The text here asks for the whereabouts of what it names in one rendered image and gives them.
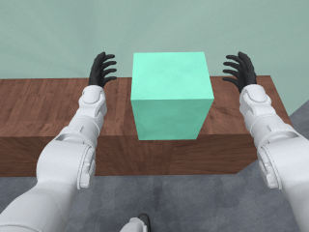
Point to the robot left upper arm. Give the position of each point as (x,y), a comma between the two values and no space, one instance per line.
(65,168)

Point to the right robot hand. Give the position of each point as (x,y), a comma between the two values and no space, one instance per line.
(246,71)

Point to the robot left foot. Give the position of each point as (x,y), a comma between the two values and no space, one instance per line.
(145,218)

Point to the pedestal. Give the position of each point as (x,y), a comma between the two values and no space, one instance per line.
(33,111)

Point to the robot right upper arm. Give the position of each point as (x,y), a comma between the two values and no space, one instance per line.
(285,165)

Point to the robot left thigh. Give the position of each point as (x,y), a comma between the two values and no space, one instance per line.
(135,226)

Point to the left robot forearm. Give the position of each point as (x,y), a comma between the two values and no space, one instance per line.
(86,124)

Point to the carton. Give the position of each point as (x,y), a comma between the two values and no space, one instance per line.
(171,94)

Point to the left robot hand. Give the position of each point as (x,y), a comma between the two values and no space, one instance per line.
(98,72)

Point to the right robot forearm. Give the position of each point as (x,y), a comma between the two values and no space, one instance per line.
(260,117)

